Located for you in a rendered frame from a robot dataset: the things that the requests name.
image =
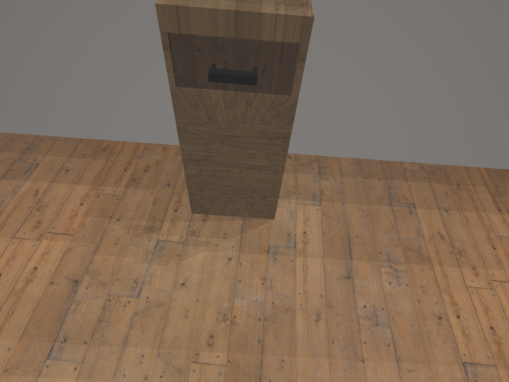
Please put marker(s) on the drawer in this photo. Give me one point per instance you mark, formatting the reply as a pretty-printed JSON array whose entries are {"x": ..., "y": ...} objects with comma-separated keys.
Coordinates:
[{"x": 275, "y": 61}]

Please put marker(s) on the handle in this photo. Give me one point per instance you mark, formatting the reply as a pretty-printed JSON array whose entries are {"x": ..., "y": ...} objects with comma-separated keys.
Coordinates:
[{"x": 229, "y": 76}]

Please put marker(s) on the cabinet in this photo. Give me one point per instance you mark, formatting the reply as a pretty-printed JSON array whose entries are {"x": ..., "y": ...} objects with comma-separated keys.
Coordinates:
[{"x": 234, "y": 145}]

